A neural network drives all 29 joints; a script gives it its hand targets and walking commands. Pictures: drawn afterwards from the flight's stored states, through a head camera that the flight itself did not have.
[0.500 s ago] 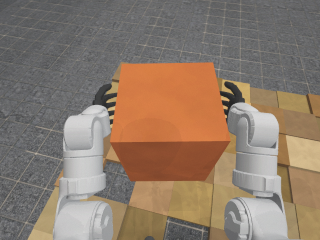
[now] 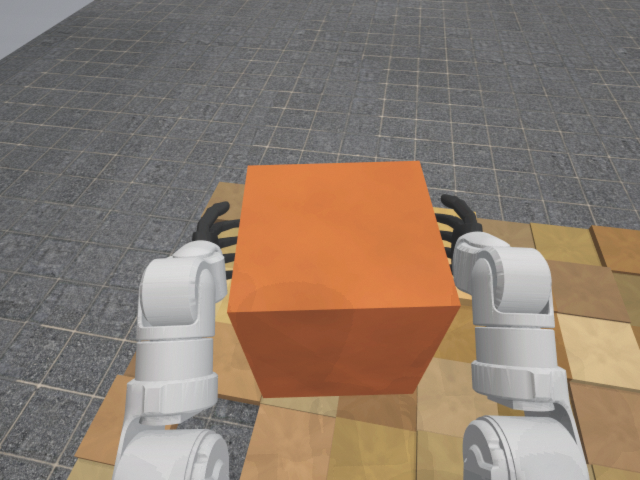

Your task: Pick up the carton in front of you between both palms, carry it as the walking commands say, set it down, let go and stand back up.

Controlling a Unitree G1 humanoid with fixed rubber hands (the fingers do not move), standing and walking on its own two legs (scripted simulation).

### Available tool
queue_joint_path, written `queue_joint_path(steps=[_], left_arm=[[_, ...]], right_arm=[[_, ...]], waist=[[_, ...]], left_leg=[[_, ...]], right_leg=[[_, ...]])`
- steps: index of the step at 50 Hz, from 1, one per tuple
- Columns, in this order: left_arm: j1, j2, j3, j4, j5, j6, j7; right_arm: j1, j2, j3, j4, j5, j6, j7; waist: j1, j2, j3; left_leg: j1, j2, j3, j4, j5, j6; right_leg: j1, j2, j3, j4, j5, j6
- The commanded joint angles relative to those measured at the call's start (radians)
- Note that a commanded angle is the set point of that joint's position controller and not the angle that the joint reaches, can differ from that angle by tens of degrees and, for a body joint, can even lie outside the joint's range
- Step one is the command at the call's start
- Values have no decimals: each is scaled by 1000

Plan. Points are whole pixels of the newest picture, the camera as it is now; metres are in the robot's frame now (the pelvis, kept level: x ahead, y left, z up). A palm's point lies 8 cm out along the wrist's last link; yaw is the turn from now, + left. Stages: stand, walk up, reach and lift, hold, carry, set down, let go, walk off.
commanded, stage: carry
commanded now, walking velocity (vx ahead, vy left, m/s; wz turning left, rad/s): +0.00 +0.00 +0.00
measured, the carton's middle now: (336, 287) +0.36 -0.01 +0.05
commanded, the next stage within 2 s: none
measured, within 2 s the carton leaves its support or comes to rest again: neither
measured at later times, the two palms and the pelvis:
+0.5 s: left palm (224, 224) +0.41 +0.13 +0.11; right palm (459, 215) +0.42 -0.17 +0.11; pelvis +0.06 -0.02 +0.00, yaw +0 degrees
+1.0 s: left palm (248, 198) +0.49 +0.11 +0.08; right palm (456, 207) +0.47 -0.19 +0.08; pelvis +0.13 -0.02 -0.02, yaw -3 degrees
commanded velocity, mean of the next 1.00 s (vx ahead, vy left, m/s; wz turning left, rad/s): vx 0.00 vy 0.00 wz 0.00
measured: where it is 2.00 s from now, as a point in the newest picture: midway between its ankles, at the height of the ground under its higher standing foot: outside the picture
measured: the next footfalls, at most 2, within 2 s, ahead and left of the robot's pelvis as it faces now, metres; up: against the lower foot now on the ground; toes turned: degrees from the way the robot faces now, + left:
left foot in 0.82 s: +0.25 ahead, +0.05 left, +0.01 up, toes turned +0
right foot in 1.00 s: +0.14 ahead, -0.12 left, +0.00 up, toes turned -2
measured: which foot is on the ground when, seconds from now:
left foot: down 0.00-0.56, up 0.58-0.80, down 0.82-1.00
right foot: down 0.00-0.82, up 0.84-0.98, down 1.00-1.00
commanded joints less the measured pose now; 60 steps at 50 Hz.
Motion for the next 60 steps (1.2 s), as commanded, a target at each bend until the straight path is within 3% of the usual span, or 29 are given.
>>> queue_joint_path(steps=[1,5,8,11,16,18,19,20,21,23,24,26,27,28,29,30,31,33,37,40,41,42,43,45,48,50,52,57,60], left_arm=[[-630,-945,-648,-18,-391,-11,-236],[-715,-996,-656,-13,-433,-7,-251],[-766,-1026,-655,-13,-451,-9,-253],[-761,-1036,-642,4,-458,-8,-252],[-767,-1040,-632,2,-475,-3,-254],[-783,-1042,-639,-17,-489,-2,-255],[-787,-1043,-643,-28,-495,-1,-254],[-792,-1043,-649,-40,-499,0,-252],[-796,-1043,-653,-50,-498,0,-250],[-781,-1050,-646,-55,-478,4,-244],[-758,-1043,-635,-45,-463,10,-244],[-746,-1032,-625,-43,-436,7,-242],[-736,-1024,-618,-36,-424,5,-238],[-721,-1016,-611,-39,-413,3,-235],[-709,-1006,-609,-46,-410,4,-233],[-688,-998,-611,-53,-411,6,-231],[-690,-994,-620,-67,-414,9,-231],[-708,-1003,-651,-116,-435,12,-236],[-764,-1023,-703,-126,-476,9,-259],[-744,-1019,-694,-46,-472,6,-269],[-727,-1013,-681,-12,-459,5,-272],[-732,-1027,-666,27,-453,12,-273],[-714,-1038,-657,49,-442,12,-277],[-769,-1072,-660,27,-460,-2,-286],[-752,-1094,-639,10,-459,-25,-272],[-711,-1083,-624,1,-438,-30,-258],[-712,-1052,-611,-20,-408,-38,-242],[-661,-971,-605,-4,-375,-20,-224],[-673,-955,-584,36,-366,-1,-231]], right_arm=[[-642,1095,671,-18,408,4,262],[-638,1093,606,43,359,7,255],[-666,1103,589,41,354,8,247],[-682,1104,585,25,354,8,237],[-694,1105,591,-11,354,6,219],[-695,1100,593,-21,351,4,216],[-694,1097,593,-23,349,3,215],[-687,1094,593,-24,346,3,214],[-679,1092,595,-24,344,5,214],[-672,1097,607,-30,351,12,216],[-666,1103,613,-30,357,13,217],[-714,1120,646,-76,387,13,224],[-749,1138,669,-96,410,14,229],[-802,1152,691,-132,434,13,232],[-819,1168,705,-148,450,11,233],[-809,1159,704,-152,453,10,231],[-786,1146,697,-141,437,9,227],[-705,1120,671,-124,391,10,218],[-611,1053,629,-84,310,21,211],[-584,1026,606,-24,291,19,230],[-582,1016,591,6,290,16,240],[-554,998,566,55,271,10,243],[-528,1013,558,88,275,-1,246],[-599,1072,591,29,310,-24,252],[-717,1149,652,-67,387,-35,245],[-748,1165,677,-102,418,-36,240],[-803,1185,706,-127,451,-32,245],[-736,1137,693,-76,460,-12,252],[-704,1121,650,14,431,2,263]], waist=[[49,-175,-440],[33,-15,-427],[15,22,-415],[21,-19,-418],[49,-156,-418],[50,-147,-422],[45,-121,-431],[35,-81,-443],[20,-24,-449],[-4,125,-426],[-16,169,-427],[-10,79,-441],[6,3,-446],[38,-108,-453],[63,-256,-433],[97,-293,-438],[124,-248,-434],[124,-185,-461],[62,-131,-404],[-9,-91,-373],[-27,-19,-410],[-39,118,-499],[-31,113,-564],[-5,13,-493],[-6,18,-493],[-4,5,-518],[-6,-68,-511],[-3,-63,-532],[4,-41,-495]], left_leg=[[-57,-48,67,-134,51,-29],[259,49,16,-12,642,13],[334,80,6,35,793,31],[230,53,25,61,655,17],[-65,-35,87,-60,150,-10],[-13,-54,105,-112,193,-8],[58,-51,102,-113,306,-1],[161,-34,86,-94,483,12],[310,-2,54,-57,712,35],[646,135,-64,74,1200,118],[676,171,-97,115,1264,144],[546,122,-31,137,1156,103],[393,74,20,181,1007,67],[136,19,71,242,658,34],[-265,-56,106,263,-45,12],[-504,-74,102,292,-328,5],[-606,-84,92,317,-333,10],[-609,-47,36,317,-216,31],[-235,-65,61,202,87,39],[195,-114,133,-95,442,65],[398,35,-24,-69,865,139],[508,305,-258,10,1326,332],[411,337,-302,-1,1225,388],[277,258,-261,-58,773,316],[175,189,-196,-112,338,241],[119,160,-157,-101,157,192],[139,108,-107,-42,239,141],[218,114,-119,16,532,118],[164,117,-119,0,341,115]], right_leg=[[485,-207,151,15,883,-87],[150,-124,75,-51,347,-20],[66,-88,37,-115,175,-10],[181,-103,53,-93,373,-15],[502,-178,127,24,926,-61],[492,-173,115,56,995,-42],[439,-157,95,75,955,-24],[344,-135,67,92,840,-7],[186,-103,32,72,610,7],[-215,-37,-20,-78,-251,20],[-230,-46,-2,-181,-353,13],[-63,-25,-51,-226,-124,12],[105,-41,-35,-233,172,8],[359,-84,11,-194,588,-11],[703,-167,106,-91,1031,-71],[891,-263,194,19,1287,-147],[948,-280,228,46,1291,-178],[904,-292,240,44,1027,-179],[399,-236,120,-18,668,-168],[86,-135,4,138,491,-90],[-69,-82,4,271,50,-35],[-173,4,50,475,-596,38],[-93,-39,175,528,-631,17],[-70,-72,160,343,-652,-5],[44,-37,79,95,-556,-14],[155,-32,43,-30,-357,-19],[208,-68,76,-71,-217,-25],[186,-107,108,24,-189,-42],[172,-117,133,-20,-186,-43]])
